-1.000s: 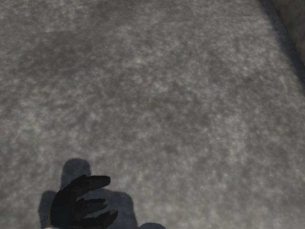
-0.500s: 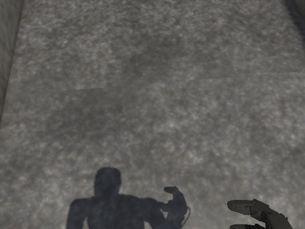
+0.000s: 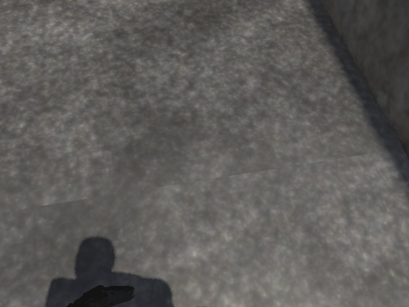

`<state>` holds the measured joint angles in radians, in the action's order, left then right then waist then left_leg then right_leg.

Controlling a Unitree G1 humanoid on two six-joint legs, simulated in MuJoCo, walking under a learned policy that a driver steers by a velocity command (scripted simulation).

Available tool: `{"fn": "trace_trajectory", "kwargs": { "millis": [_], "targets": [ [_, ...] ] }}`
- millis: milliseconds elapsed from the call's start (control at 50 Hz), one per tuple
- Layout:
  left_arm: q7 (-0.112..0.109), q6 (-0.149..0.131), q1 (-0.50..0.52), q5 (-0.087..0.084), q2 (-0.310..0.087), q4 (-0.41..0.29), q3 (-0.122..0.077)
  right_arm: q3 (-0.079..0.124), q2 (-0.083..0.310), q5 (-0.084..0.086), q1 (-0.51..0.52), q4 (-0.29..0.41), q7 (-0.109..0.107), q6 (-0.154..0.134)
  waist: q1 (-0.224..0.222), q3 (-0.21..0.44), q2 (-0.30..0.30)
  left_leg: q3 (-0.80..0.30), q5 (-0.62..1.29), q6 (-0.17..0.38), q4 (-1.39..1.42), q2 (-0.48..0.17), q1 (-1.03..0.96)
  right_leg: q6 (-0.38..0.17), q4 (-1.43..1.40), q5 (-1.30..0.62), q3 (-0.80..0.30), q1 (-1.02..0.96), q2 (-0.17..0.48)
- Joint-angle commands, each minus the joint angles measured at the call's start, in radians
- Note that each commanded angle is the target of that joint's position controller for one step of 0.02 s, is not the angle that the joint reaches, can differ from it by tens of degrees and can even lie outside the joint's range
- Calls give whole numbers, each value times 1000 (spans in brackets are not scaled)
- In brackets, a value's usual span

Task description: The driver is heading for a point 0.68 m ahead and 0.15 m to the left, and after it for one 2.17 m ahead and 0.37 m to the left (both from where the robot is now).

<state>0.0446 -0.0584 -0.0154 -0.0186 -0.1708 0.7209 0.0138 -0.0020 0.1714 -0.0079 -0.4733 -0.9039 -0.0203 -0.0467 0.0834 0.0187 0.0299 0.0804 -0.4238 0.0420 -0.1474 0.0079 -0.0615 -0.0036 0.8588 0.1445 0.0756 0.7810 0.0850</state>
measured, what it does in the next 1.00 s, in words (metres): climbs, turning left: right foot 0.04 m higher, then left foot 0.05 m higher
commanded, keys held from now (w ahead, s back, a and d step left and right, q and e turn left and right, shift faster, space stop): w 0.40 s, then w+q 0.18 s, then q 0.42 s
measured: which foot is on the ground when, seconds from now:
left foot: down 0.00-0.10, up 0.12-0.58, down 0.60-1.00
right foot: up 0.00-0.04, down 0.06-0.64, up 0.66-1.00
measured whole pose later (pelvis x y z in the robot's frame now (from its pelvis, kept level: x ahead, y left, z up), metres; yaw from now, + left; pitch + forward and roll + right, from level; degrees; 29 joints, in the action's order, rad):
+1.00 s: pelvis +0.50 +0.03 +0.10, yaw +16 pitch +4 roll -1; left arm -0.04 -0.01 0.01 0.01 -0.22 0.66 -0.02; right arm 0.05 0.26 0.01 -0.29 -0.68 -0.04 0.02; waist 0.04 -0.01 0.03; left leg -0.10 -0.34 0.08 -0.41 0.10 0.28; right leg 0.11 0.99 0.26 -0.07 0.75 0.04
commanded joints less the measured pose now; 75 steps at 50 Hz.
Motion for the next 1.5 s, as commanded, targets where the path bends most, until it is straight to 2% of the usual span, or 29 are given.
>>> {"fn": "trace_trajectory", "kwargs": {
  "millis": [20,60,80,100,120,140,180,220,280,380,500,600,620,640,660,700,720,840,980,1120,1140,1160,1180,1200,1240,1320,1440,1480,1500],
  "targets": [
    [18,-31,120,0,-70,-115,-23,42,191,2,-36,18,-7,11,-63,-53,-204,-76,836,145,-79,-281,-71,-65,-78,164,78,-45,-68],
    [16,-28,-131,-2,-146,-53,-66,40,202,0,14,26,-13,16,-213,111,-243,-20,1226,107,-371,-244,-6,-124,-175,131,88,-421,-144],
    [6,-19,-340,-5,-227,2,-97,37,211,1,68,61,-18,11,-305,245,-186,-21,992,70,-620,-211,218,-162,-214,102,-92,-784,-34],
    [-8,-7,-454,-3,-338,33,-125,-2,62,-19,-46,97,0,-11,-224,444,162,-66,221,12,-987,-44,618,-302,-323,317,-594,-1217,253],
    [-28,4,-516,-2,-291,52,-114,13,98,4,7,79,22,-44,-274,507,203,-236,-112,13,-1202,61,806,-356,-611,602,-1008,-1257,326],
    [-39,-9,-414,2,-229,61,-96,42,165,46,145,120,31,-64,-237,233,112,-255,-56,20,-1336,10,956,-294,-646,604,-890,-1088,307],
    [-32,-27,-255,25,-119,65,-59,39,147,35,258,168,25,-67,-130,45,-32,-171,119,35,-1324,-99,891,-226,-641,309,-538,-712,232],
    [-11,-40,-197,41,-42,95,-39,37,98,32,161,152,24,-36,-33,28,40,-172,212,44,-1330,-139,775,-186,-655,157,-310,-537,136],
    [-5,-45,-236,32,-86,144,-43,24,56,31,175,165,25,0,-9,-27,37,-144,255,22,-1384,-138,868,-200,-690,93,-189,-441,108],
    [-44,-34,-360,32,-123,188,-39,18,82,3,373,232,25,-5,-73,-40,22,-80,396,-50,-1153,-158,1004,-199,-713,-19,-124,-543,91],
    [-69,6,-465,24,-190,224,-56,-5,37,29,581,296,56,-17,-160,-69,49,6,237,-14,-801,-123,1015,-180,-748,-130,-86,-869,210],
    [-77,31,-368,28,-221,198,-63,50,129,25,323,258,82,-10,28,94,155,119,100,115,-606,60,509,-107,-330,-1045,86,-865,177],
    [-86,29,-342,24,-241,165,-66,87,207,24,178,222,76,-3,90,187,112,-7,206,138,-520,41,222,-61,-123,-901,81,-716,137],
    [-82,15,-371,63,-153,105,-38,120,339,26,68,202,58,15,59,321,-193,-381,316,224,-474,-198,-153,4,217,-216,73,-377,20],
    [-58,-23,-365,63,-97,85,-25,118,344,25,53,210,40,23,27,469,-323,-938,207,375,-177,-375,-316,45,497,396,-101,-103,-173],
    [-38,-72,-187,-6,-170,46,-54,85,233,-11,161,218,18,-1,5,190,-107,-706,443,298,-181,-335,-48,22,680,290,-172,34,-74],
    [-46,-67,-164,10,-161,32,-52,73,199,3,223,228,23,-9,-47,109,-1,-548,573,263,-182,-283,116,19,643,240,-154,-5,-33],
    [-73,9,-176,38,-122,-34,-63,77,196,4,258,260,13,-7,-145,66,-69,-247,735,212,-156,-120,381,45,456,95,-101,-119,-37],
    [-88,42,46,31,-100,-133,-51,97,248,18,191,306,-38,62,-69,114,-137,-371,548,183,-222,-152,220,133,98,118,-117,-59,-69],
    [-65,16,-24,20,-130,-119,-72,82,218,22,253,346,-35,85,-106,125,-190,-425,676,114,-387,-134,211,37,-344,29,-66,-406,-114],
    [-67,11,-81,40,-194,-115,-92,72,183,2,235,364,-30,73,-108,196,-110,-382,594,54,-499,-62,303,-24,-359,-214,-190,-635,-5],
    [-72,23,-129,55,-260,-112,-109,57,134,-21,158,377,-28,67,-66,286,155,-298,97,-15,-676,65,503,-176,-353,-547,-426,-871,199],
    [-73,33,-159,58,-216,-104,-98,63,158,-14,128,364,-20,62,-72,309,278,-282,-353,-81,-871,116,645,-348,-437,-564,-677,-878,361],
    [-78,31,-134,48,-207,-121,-98,89,234,15,165,348,-15,65,-89,227,191,-268,-310,-111,-1075,82,708,-377,-472,-335,-717,-770,362],
    [-97,43,-51,30,-138,-141,-75,91,229,14,249,343,-22,95,-81,91,60,-247,-152,-141,-1193,50,685,-274,-489,-144,-470,-568,229],
    [-98,56,-73,19,-143,-111,-71,51,117,8,185,326,3,95,-45,102,150,-65,-37,-156,-947,41,517,-173,-549,248,-206,-449,40],
    [-101,65,-175,-10,-234,-83,-108,58,141,19,175,282,13,57,-74,49,116,-5,82,-15,-324,13,217,-196,-512,518,-283,-348,110],
    [-87,59,-136,12,-147,-88,-87,67,134,13,-30,197,17,52,11,40,-3,-99,-5,33,-281,-28,-48,-110,-227,563,-177,-74,13],
    [-63,45,-107,22,-24,-109,-51,76,192,6,-90,201,14,45,23,63,-226,-433,-286,78,-187,-259,-107,-19,209,530,-22,110,-86]
  ]
}}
